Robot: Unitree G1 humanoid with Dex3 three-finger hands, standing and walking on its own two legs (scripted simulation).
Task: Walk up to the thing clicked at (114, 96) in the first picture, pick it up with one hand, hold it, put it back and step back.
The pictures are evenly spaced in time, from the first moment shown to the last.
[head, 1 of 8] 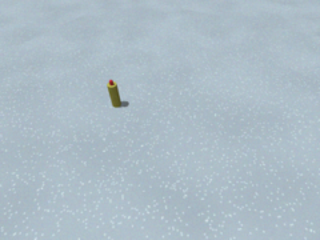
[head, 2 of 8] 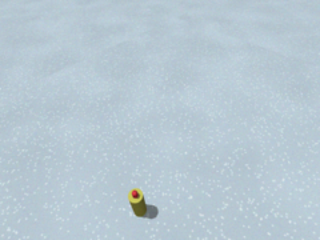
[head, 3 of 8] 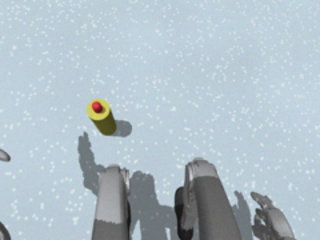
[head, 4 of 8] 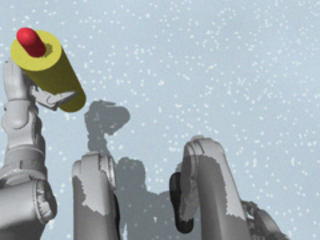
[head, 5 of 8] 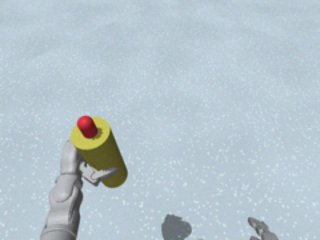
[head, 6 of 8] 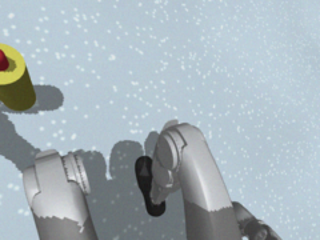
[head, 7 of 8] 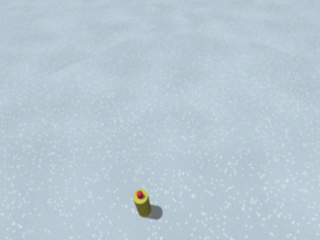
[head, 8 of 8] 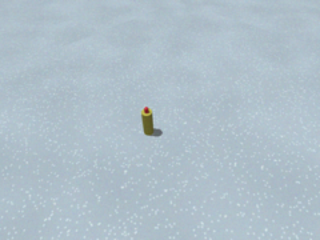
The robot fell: no
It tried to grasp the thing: yes
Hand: left
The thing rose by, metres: 0.65
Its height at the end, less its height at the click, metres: +0.00
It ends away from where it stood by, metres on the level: 0.02
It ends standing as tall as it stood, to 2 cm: yes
